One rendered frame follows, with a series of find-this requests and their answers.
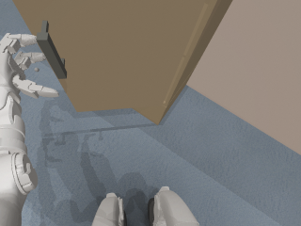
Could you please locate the robot left shin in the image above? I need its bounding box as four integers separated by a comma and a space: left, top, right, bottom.
106, 193, 124, 226

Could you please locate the left robot hand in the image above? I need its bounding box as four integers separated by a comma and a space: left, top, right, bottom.
0, 33, 59, 99

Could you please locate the right robot thigh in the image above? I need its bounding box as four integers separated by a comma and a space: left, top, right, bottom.
154, 190, 199, 226

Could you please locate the cupboard door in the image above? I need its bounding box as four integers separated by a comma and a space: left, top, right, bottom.
12, 0, 206, 112

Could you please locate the left robot upper arm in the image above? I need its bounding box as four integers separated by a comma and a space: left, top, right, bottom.
0, 153, 38, 226

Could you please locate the handle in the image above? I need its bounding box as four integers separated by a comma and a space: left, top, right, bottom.
36, 20, 67, 79

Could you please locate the left robot forearm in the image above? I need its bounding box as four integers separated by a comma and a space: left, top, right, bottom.
0, 86, 28, 157

